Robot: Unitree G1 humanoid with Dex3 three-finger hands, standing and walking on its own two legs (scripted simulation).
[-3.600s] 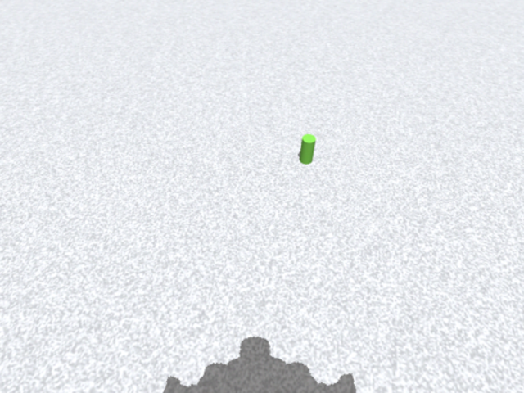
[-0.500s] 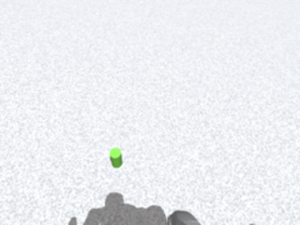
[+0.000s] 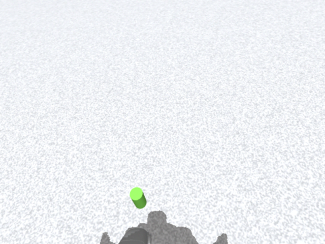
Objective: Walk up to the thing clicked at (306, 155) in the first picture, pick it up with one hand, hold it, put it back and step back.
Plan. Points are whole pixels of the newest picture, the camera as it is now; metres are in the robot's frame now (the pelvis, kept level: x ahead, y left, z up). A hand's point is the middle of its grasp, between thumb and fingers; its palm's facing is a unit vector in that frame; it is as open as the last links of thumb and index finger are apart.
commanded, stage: walk up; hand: left
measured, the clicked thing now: (138, 198) +0.45 +0.22 -0.70
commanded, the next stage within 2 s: none
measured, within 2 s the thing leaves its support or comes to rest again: neither
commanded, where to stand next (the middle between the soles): +0.12 +0.01 m, yaw +1 degrees
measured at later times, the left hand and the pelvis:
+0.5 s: hand out of the picture +0.06 +0.29 -0.17, palm faces +0.00 -0.94 -0.35, open 7.4 cm; pelvis +0.04 +0.03 -0.01, yaw +0 degrees
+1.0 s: hand (78, 238) +0.16 +0.27 -0.15, palm faces -0.01 -0.95 -0.33, open 7.4 cm; pelvis +0.06 +0.02 +0.00, yaw +1 degrees
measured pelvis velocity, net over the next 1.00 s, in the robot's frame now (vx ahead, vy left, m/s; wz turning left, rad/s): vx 0.06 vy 0.02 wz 0.01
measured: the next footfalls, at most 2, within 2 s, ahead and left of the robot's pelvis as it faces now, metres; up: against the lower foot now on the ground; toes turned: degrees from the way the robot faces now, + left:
left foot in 0.14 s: +0.16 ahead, +0.16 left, +0.00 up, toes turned +3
